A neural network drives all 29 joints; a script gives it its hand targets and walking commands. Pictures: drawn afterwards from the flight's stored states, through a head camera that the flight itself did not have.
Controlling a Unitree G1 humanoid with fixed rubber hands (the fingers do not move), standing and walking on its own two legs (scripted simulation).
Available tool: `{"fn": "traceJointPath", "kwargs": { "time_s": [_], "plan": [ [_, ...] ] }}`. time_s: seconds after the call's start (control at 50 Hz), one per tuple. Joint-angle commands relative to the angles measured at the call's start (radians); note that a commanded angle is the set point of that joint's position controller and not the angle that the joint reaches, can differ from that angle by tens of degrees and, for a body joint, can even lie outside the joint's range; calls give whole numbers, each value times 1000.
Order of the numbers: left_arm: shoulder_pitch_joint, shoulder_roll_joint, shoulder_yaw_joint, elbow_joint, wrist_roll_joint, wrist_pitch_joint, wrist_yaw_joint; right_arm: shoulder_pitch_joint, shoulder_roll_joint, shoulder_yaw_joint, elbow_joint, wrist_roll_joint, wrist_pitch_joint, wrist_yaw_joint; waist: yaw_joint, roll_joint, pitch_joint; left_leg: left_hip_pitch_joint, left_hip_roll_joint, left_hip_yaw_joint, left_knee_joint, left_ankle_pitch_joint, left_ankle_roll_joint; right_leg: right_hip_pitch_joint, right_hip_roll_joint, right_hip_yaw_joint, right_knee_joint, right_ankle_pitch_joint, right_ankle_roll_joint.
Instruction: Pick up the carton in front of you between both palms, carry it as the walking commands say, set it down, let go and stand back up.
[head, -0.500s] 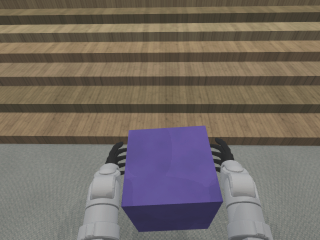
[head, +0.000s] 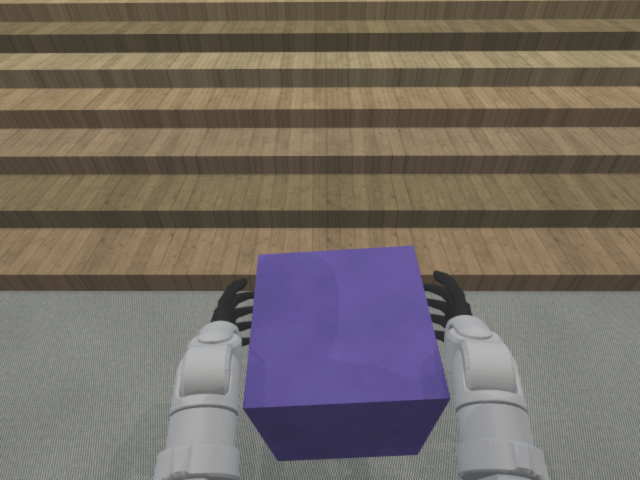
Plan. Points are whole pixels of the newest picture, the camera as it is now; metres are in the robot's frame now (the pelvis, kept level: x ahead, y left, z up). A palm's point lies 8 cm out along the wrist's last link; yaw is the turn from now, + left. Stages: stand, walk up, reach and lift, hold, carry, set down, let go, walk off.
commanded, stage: hold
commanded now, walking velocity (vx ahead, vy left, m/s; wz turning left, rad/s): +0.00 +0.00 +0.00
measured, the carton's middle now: (341, 359) +0.29 +0.00 -0.02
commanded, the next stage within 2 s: carry in 0.36 s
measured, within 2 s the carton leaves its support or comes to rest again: neither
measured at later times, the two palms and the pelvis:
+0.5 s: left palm (231, 311) +0.31 +0.14 +0.06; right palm (460, 309) +0.31 -0.15 +0.07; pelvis +0.01 +0.00 +0.00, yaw +0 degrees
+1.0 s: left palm (233, 215) +0.47 +0.17 +0.09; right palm (423, 207) +0.48 -0.13 +0.10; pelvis +0.23 +0.01 -0.01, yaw -1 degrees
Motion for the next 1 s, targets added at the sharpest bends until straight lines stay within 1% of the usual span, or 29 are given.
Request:
{"fn": "traceJointPath", "kwargs": {
  "time_s": [0.0,0.1,0.16,0.18,0.32,0.34,0.36,0.38,0.4,0.44,0.46,0.48,0.5,0.52,0.54,0.56,0.58,0.6,0.64,0.68,0.72,0.74,0.76,0.78,0.84,0.86,0.92,0.96,0.98],
  "plan": [
    [-508,-892,-540,-54,-249,-45,-220,-423,887,506,4,238,-21,221,-10,25,-236,82,-59,1,-43,131,2,-4,62,-9,-72,102,-15],
    [-476,-881,-446,40,-224,-37,-223,-459,871,467,32,210,-15,230,-11,24,-136,-12,-61,-8,-73,-23,6,-4,68,-23,-52,10,-15],
    [-493,-946,-495,18,-258,-42,-219,-463,880,525,34,238,-9,234,2,2,-172,22,-63,-13,-68,78,8,32,62,-23,-62,78,-11],
    [-602,-932,-528,-82,-273,-63,-226,-479,904,521,14,225,-25,231,-31,1,-239,80,-65,4,-45,112,-4,-6,63,-12,-70,103,-11],
    [-558,-877,-490,-47,-225,-52,-229,-500,913,517,-4,242,-27,225,-2,19,-252,63,-75,16,-68,83,6,26,57,-9,-65,117,9],
    [-632,-874,-541,-91,-280,-43,-227,-550,929,584,-42,279,-12,215,9,-27,-305,-68,130,-3,-5,-103,15,-54,-117,-11,-16,-46,-13],
    [-612,-894,-562,-97,-282,-28,-221,-546,935,571,-23,299,15,209,1,-25,-269,-103,80,-26,-29,-327,10,-120,-70,13,-20,-326,-20],
    [-566,-855,-501,1,-274,-10,-218,-565,885,589,-64,285,19,200,-4,-50,-239,-173,114,-29,-33,-506,28,-176,-110,48,-44,-496,-32],
    [-579,-880,-555,-101,-295,-8,-217,-516,906,600,-91,309,35,194,-8,-6,-220,-188,83,-19,8,-550,21,-228,-84,72,-62,-540,-33],
    [-624,-893,-637,-186,-351,15,-205,-503,907,634,-141,318,58,188,3,0,-268,-206,106,-11,44,-421,20,-198,-121,89,-49,-430,-51],
    [-580,-886,-629,-159,-335,36,-198,-518,890,610,-131,317,71,174,2,-70,-280,-193,23,90,155,-202,-9,-166,-115,76,-54,-331,-56],
    [-574,-871,-644,-194,-347,47,-190,-486,893,646,-181,332,88,168,1,-91,-304,-229,24,133,186,-197,-1,-155,-191,158,-75,-418,-88],
    [-574,-890,-690,-277,-363,71,-171,-493,918,698,-213,373,108,165,-1,-104,-331,-154,-2,150,188,-206,-11,-238,-176,156,-111,-495,-93],
    [-547,-825,-663,-290,-358,94,-160,-515,923,713,-233,373,143,155,-15,-109,-301,-71,23,123,67,-228,11,-329,-153,91,-61,-457,-84],
    [-599,-851,-721,-380,-390,126,-146,-516,908,737,-276,408,166,141,-12,23,-321,-14,116,-42,-78,-404,37,-412,-60,-11,112,-457,-63],
    [-587,-841,-714,-370,-407,164,-132,-442,860,707,-263,397,192,125,-34,287,-261,41,284,-323,-219,-581,114,-586,1,-130,364,-335,-16],
    [-529,-833,-746,-398,-415,193,-118,-448,854,723,-325,396,212,104,-29,310,-267,114,387,-414,-214,-517,181,-679,-36,-151,385,-273,-14],
    [-581,-828,-772,-487,-452,214,-111,-455,837,725,-388,407,236,84,-40,227,-241,120,376,-393,-176,-315,209,-682,-77,-144,343,-260,-12],
    [-461,-828,-744,-492,-475,258,-84,-450,824,813,-513,447,286,57,-19,69,-300,40,307,-192,-112,-75,165,-459,-57,-173,121,-224,-21],
    [-355,-812,-780,-527,-477,305,-64,-335,813,811,-540,468,334,41,-9,47,-374,-119,189,56,82,-7,84,-109,-12,-236,-21,-60,-8],
    [-255,-794,-783,-543,-475,345,-52,-273,788,810,-613,468,378,37,16,-174,-410,-586,64,228,339,-279,-13,301,-300,179,-83,-227,-133],
    [-290,-778,-803,-622,-485,353,-44,-274,785,807,-607,491,398,34,30,-248,-375,-738,31,212,436,-357,-5,338,-437,378,-143,-131,-219],
    [-294,-796,-787,-654,-480,365,-26,-302,802,842,-673,528,414,36,26,-225,-328,-780,78,146,451,-405,17,312,-455,360,-123,-2,-264],
    [-255,-809,-778,-697,-473,379,-16,-300,826,848,-726,555,424,49,25,-111,-285,-790,100,129,514,-381,15,243,-452,390,-128,109,-279],
    [-260,-868,-849,-810,-532,401,-30,-199,841,831,-782,558,435,53,16,-80,-384,-700,152,119,464,-202,22,243,-420,147,-158,111,-195],
    [-206,-831,-804,-804,-511,411,-26,-171,828,843,-745,550,446,43,22,-117,-336,-646,105,164,369,-162,2,161,-318,55,-159,98,-157],
    [-247,-788,-849,-858,-563,435,-25,-147,768,824,-804,520,461,27,14,-161,-290,-434,42,273,146,-88,2,16,-235,-135,-114,65,-115],
    [-216,-744,-841,-860,-573,450,-21,-148,753,804,-822,527,473,8,-1,-92,-357,-83,0,342,66,43,15,-162,-219,-204,36,110,-76],
    [-237,-734,-853,-867,-577,454,-12,-138,729,800,-812,531,482,-1,-15,-48,-409,120,40,291,67,3,42,-272,-160,-244,184,191,-49]
  ]
}}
